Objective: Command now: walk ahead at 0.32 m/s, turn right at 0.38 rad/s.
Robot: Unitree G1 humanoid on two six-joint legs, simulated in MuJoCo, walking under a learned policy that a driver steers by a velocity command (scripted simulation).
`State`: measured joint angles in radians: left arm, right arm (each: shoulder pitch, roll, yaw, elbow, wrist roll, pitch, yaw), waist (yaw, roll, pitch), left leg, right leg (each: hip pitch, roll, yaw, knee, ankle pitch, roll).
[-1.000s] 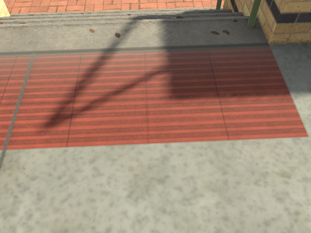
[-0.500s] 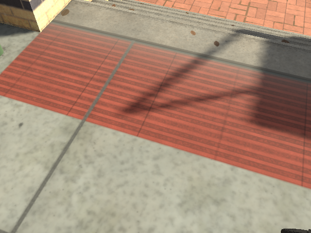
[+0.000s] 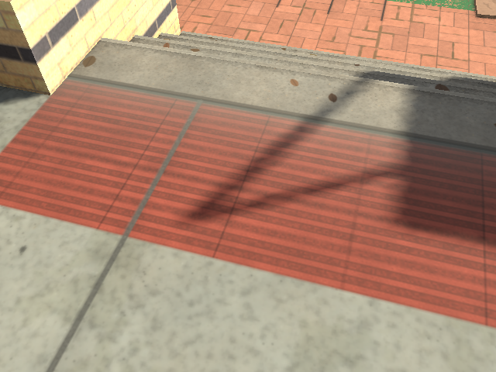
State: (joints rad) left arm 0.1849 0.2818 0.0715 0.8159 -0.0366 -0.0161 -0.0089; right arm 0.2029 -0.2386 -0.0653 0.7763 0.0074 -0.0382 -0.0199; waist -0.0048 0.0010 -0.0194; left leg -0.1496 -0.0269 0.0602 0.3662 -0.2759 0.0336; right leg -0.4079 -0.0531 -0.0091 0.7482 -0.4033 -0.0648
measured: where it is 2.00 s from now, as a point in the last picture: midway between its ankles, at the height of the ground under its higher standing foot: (334, 211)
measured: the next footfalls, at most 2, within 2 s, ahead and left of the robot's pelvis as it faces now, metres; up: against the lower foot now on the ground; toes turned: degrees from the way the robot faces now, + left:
right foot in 0.08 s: +0.07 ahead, -0.13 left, +0.00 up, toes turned -6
left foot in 0.52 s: +0.47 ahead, -0.02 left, +0.00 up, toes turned -21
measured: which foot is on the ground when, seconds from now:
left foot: down 0.00-0.10, up 0.12-0.50, down 0.52-0.98, up 1.00-1.00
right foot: up 0.00-0.06, down 0.08-0.54, up 0.56-0.96, down 0.98-1.00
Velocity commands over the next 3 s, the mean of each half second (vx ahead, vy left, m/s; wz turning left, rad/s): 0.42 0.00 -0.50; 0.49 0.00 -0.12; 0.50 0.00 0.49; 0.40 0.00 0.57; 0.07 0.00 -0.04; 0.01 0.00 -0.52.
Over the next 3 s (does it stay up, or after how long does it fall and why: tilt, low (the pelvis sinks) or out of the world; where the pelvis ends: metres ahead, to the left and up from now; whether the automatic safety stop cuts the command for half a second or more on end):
stays up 1.12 -0.21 0.00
